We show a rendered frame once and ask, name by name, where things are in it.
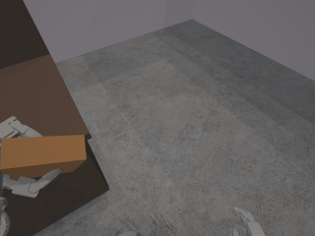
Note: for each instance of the right robot hand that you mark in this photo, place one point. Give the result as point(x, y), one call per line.
point(253, 228)

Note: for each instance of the left robot hand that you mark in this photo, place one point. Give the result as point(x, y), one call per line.
point(25, 186)

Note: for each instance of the sponge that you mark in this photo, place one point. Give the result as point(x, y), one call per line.
point(36, 156)

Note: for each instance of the table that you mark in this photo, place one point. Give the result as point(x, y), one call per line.
point(33, 91)

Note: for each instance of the robot left forearm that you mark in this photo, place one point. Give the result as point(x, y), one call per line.
point(5, 220)

